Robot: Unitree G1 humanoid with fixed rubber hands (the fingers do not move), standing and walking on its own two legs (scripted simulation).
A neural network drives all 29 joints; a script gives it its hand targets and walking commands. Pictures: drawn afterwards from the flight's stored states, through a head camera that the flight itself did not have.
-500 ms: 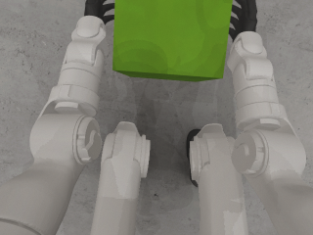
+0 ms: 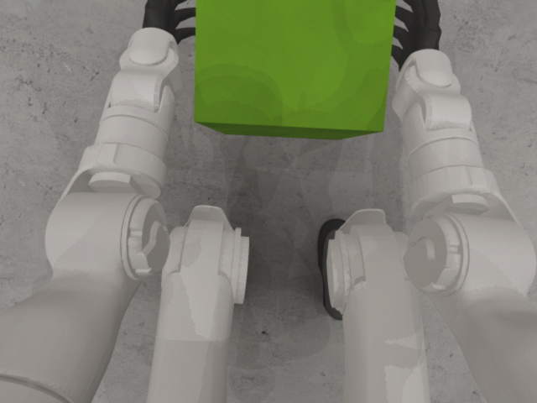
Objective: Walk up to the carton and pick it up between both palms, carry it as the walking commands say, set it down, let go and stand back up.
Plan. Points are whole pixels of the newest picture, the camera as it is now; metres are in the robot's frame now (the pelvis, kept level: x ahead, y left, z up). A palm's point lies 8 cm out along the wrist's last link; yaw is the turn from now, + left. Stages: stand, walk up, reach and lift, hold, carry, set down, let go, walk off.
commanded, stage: set down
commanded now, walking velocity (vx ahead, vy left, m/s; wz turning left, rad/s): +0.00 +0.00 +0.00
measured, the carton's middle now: (288, 62) +0.52 +0.00 -0.24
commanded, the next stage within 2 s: none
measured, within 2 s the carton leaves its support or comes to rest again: neither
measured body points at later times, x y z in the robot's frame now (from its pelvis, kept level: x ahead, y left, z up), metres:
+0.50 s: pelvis -0.01 +0.00 +0.00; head +0.35 +0.02 +0.27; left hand +0.54 +0.16 -0.18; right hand +0.52 -0.16 -0.18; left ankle +0.09 +0.12 -0.34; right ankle +0.11 -0.13 -0.34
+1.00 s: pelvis -0.01 -0.01 +0.00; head +0.36 +0.01 +0.26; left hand +0.55 +0.20 -0.17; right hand +0.53 -0.19 -0.17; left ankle +0.09 +0.12 -0.34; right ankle +0.11 -0.13 -0.34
